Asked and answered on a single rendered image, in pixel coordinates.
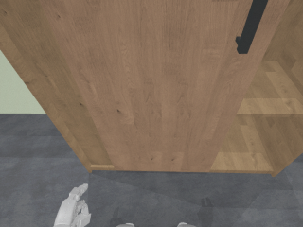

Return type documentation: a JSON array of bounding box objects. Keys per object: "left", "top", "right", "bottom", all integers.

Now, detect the robot left hand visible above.
[{"left": 54, "top": 183, "right": 91, "bottom": 227}]

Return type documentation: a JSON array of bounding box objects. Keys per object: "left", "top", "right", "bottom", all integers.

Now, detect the wardrobe door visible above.
[
  {"left": 39, "top": 0, "right": 290, "bottom": 172},
  {"left": 0, "top": 0, "right": 113, "bottom": 165}
]

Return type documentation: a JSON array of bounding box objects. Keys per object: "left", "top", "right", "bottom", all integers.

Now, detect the handle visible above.
[{"left": 235, "top": 0, "right": 268, "bottom": 54}]

